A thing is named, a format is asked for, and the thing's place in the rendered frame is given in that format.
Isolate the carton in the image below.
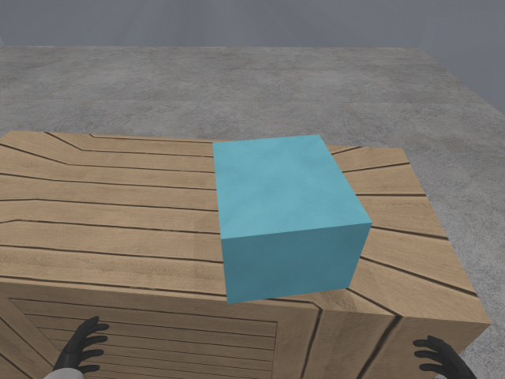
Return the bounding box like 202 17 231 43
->
212 134 372 304

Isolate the pedestal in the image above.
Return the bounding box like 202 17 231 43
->
0 130 492 379

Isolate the robot right hand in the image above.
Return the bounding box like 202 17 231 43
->
413 336 477 379

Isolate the robot left hand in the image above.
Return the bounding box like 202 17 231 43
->
52 316 110 374

